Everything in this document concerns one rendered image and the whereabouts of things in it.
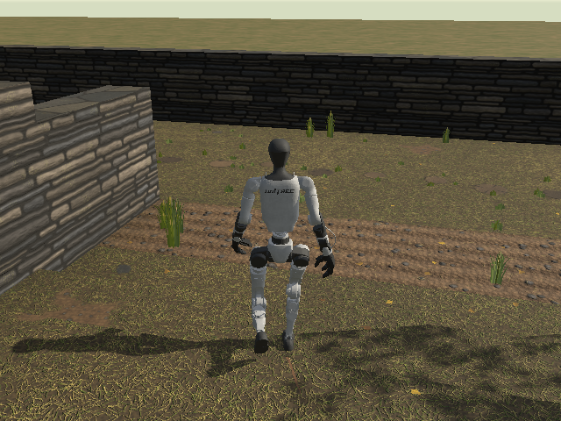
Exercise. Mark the right robot forearm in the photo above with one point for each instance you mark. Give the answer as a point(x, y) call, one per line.
point(322, 237)

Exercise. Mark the right robot thigh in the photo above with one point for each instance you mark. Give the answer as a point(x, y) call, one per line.
point(300, 260)

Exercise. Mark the left robot forearm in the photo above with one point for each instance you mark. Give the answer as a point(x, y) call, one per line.
point(239, 230)

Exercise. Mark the robot left hand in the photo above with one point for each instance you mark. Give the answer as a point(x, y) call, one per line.
point(244, 242)

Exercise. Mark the robot left upper arm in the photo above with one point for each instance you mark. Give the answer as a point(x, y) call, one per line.
point(252, 185)

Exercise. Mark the robot left foot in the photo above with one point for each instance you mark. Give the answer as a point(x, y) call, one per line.
point(261, 341)

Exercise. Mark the robot right upper arm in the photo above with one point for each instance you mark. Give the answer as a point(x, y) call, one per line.
point(307, 185)

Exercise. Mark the robot right hand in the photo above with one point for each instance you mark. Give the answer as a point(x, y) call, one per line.
point(330, 264)

